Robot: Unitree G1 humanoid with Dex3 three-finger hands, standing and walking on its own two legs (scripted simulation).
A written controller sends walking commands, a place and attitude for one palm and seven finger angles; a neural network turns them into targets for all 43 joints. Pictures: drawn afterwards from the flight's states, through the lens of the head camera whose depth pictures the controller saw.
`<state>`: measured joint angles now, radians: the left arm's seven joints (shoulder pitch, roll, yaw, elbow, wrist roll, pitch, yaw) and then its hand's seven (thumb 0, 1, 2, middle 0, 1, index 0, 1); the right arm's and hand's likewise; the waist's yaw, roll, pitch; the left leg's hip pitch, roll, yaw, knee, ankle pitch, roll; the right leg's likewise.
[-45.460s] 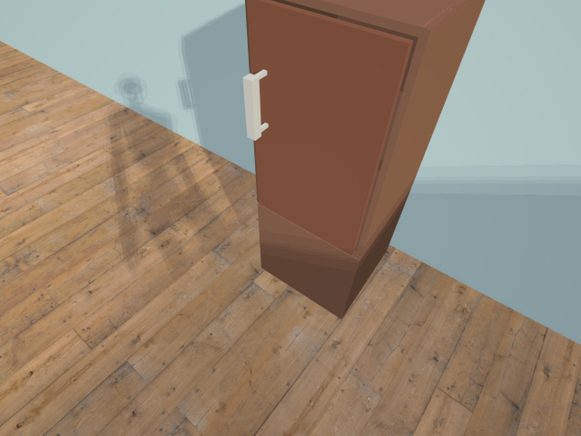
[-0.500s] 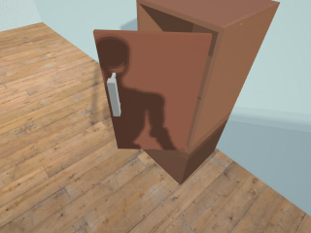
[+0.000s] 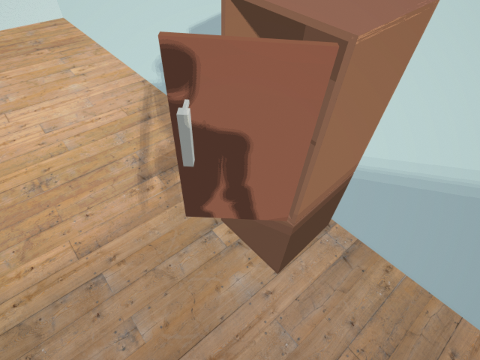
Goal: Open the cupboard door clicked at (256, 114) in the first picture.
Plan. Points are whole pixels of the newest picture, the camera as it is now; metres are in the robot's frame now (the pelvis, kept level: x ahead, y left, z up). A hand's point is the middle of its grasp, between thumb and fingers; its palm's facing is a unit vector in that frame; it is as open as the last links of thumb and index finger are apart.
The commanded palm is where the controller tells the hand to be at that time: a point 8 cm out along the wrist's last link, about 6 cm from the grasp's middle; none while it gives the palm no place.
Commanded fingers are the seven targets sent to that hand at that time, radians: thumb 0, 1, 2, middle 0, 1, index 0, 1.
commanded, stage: come to a stop and stand still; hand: left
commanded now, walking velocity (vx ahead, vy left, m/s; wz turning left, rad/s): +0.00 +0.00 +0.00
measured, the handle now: (187, 133) +0.58 +0.16 +0.04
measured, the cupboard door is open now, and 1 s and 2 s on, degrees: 45 45 45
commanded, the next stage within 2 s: look again from close up in 0.06 s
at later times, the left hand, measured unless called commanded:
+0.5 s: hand out of the picture -0.04 +0.16 -0.18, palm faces +0.03 -0.99 -0.16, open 7.4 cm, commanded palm none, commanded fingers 0.00 0.90 0.90 -0.20 -0.30 -0.20 -0.30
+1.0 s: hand out of the picture -0.01 +0.15 -0.17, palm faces +0.01 -0.99 -0.16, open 7.4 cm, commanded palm none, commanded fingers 0.00 0.90 0.90 -0.20 -0.30 -0.20 -0.30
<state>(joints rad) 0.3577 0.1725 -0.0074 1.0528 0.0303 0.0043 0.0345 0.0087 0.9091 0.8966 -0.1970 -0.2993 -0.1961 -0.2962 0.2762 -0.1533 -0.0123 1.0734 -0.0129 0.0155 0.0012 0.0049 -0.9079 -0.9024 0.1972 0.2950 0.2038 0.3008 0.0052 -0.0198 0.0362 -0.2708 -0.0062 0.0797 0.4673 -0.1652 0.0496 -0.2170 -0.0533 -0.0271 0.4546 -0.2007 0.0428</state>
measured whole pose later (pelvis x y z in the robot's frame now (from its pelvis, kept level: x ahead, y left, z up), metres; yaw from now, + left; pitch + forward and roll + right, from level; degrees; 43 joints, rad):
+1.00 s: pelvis +0.02 -0.01 +0.00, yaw -1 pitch -1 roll +0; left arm 0.37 0.13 0.03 1.08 0.04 0.01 0.02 0.01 0.91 0.90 -0.20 -0.30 -0.19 -0.30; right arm 0.29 -0.12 -0.04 1.11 -0.02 0.01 -0.02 0.00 -0.91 -0.90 0.20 0.29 0.20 0.30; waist 0.00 -0.01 0.02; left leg -0.26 0.01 0.10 0.45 -0.19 0.04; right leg -0.25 -0.04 -0.02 0.51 -0.29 0.01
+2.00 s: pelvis +0.01 +0.00 +0.00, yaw -3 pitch -1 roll +0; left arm 0.28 0.15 0.00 1.09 0.03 0.00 0.03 0.01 0.91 0.90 -0.20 -0.30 -0.20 -0.30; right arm 0.24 -0.16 -0.01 1.12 -0.01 0.01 -0.01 0.00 -0.92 -0.90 0.20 0.29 0.20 0.30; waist 0.00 -0.02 0.03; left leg -0.22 0.00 0.13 0.39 -0.15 0.05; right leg -0.12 -0.03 -0.03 0.41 -0.27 0.02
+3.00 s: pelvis +0.01 -0.01 -0.03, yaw +1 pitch +5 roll +0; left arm 0.36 0.17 0.12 0.13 -0.18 -0.31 -0.01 0.01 0.82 0.86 -0.20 -0.36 -0.20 -0.35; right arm 0.25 -0.22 -0.01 0.71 0.01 -0.23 -0.02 0.01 -0.91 -0.90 0.20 0.30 0.21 0.30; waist -0.03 -0.01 -0.09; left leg -0.53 -0.03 0.08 0.72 -0.29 0.05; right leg -0.45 -0.03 -0.06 0.77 -0.40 -0.02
